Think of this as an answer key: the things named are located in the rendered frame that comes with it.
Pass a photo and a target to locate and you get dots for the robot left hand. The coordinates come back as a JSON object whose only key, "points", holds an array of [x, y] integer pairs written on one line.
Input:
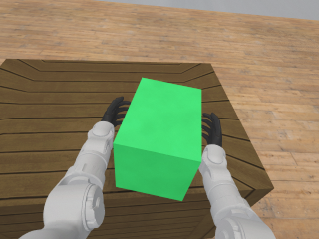
{"points": [[111, 114]]}

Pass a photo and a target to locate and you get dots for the robot right forearm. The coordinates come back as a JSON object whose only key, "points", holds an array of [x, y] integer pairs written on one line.
{"points": [[221, 191]]}

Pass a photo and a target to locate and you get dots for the robot left upper arm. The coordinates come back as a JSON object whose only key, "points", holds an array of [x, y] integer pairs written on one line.
{"points": [[71, 212]]}

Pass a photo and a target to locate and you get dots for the robot left forearm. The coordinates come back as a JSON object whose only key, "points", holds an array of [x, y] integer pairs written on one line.
{"points": [[92, 160]]}

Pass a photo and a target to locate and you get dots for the carton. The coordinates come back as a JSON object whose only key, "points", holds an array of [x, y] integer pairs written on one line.
{"points": [[158, 148]]}

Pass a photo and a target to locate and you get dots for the robot right upper arm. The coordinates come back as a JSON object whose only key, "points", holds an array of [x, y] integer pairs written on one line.
{"points": [[232, 227]]}

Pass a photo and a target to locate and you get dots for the robot right hand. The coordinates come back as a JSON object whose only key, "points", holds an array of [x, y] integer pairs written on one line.
{"points": [[214, 136]]}

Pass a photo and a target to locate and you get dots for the pedestal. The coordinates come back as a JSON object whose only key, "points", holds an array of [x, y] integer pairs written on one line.
{"points": [[47, 108]]}

